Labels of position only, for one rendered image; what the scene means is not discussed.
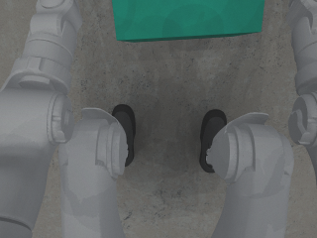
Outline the left robot forearm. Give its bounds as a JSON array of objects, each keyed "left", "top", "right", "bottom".
[{"left": 0, "top": 0, "right": 83, "bottom": 95}]

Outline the left robot upper arm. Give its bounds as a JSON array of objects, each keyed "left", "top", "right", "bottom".
[{"left": 0, "top": 87, "right": 75, "bottom": 238}]

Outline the right robot upper arm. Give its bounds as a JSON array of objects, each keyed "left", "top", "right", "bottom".
[{"left": 287, "top": 90, "right": 317, "bottom": 187}]

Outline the carton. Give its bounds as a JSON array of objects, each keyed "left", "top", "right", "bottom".
[{"left": 112, "top": 0, "right": 264, "bottom": 43}]

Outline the left robot thigh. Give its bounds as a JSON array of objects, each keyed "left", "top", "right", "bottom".
[{"left": 59, "top": 119, "right": 126, "bottom": 238}]

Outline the robot left shin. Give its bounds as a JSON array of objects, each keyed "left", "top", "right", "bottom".
[{"left": 57, "top": 107, "right": 129, "bottom": 168}]

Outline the right robot forearm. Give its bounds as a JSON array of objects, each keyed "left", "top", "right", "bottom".
[{"left": 285, "top": 0, "right": 317, "bottom": 96}]

